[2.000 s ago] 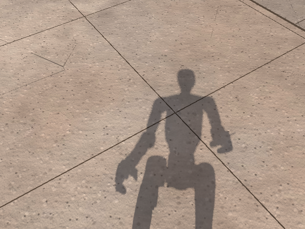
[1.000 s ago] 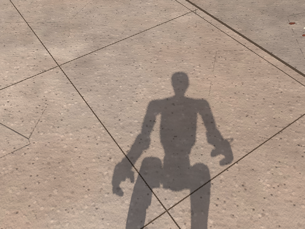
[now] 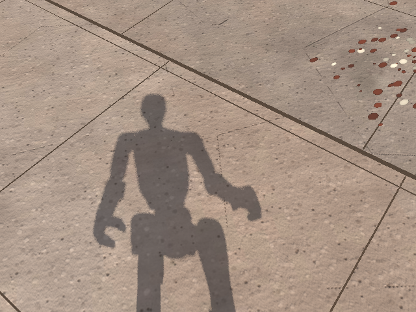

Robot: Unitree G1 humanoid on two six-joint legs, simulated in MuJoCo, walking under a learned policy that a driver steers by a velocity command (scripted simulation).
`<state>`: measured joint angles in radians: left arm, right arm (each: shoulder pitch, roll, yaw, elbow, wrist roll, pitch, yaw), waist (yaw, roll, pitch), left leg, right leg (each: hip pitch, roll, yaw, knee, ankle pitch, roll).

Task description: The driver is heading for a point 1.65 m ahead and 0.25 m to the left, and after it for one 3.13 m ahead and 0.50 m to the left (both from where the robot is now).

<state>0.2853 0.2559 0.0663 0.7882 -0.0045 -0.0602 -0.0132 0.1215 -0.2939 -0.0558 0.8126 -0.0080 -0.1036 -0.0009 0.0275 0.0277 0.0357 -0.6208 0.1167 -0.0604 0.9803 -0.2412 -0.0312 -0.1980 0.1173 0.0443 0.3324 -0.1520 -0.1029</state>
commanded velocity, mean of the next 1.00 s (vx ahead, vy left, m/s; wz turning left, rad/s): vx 0.50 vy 0.00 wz -0.08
